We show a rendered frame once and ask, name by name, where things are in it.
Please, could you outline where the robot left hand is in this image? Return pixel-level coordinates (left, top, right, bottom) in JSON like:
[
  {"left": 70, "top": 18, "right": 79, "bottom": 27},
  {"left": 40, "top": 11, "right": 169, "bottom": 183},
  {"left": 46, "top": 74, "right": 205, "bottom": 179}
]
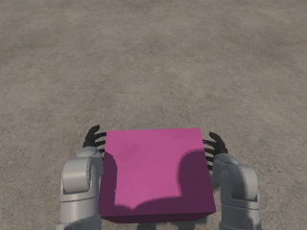
[{"left": 83, "top": 125, "right": 106, "bottom": 161}]

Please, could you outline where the robot right hand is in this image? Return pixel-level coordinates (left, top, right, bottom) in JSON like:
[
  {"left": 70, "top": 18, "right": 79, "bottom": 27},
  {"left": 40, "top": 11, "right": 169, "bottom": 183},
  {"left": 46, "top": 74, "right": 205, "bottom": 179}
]
[{"left": 202, "top": 132, "right": 228, "bottom": 171}]

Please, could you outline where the carton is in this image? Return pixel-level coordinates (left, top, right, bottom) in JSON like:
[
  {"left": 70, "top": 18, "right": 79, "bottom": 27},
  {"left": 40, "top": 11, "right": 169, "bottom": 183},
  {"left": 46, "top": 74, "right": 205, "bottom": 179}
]
[{"left": 98, "top": 127, "right": 217, "bottom": 224}]

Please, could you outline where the left robot forearm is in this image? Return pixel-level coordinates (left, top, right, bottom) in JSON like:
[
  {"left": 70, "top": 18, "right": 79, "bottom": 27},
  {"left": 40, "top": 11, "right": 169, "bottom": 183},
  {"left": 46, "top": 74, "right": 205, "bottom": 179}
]
[{"left": 56, "top": 146, "right": 104, "bottom": 230}]

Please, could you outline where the right robot forearm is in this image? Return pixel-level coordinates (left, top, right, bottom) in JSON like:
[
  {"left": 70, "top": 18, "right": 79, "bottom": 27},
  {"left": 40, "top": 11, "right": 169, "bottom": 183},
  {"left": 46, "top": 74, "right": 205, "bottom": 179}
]
[{"left": 212, "top": 153, "right": 263, "bottom": 230}]

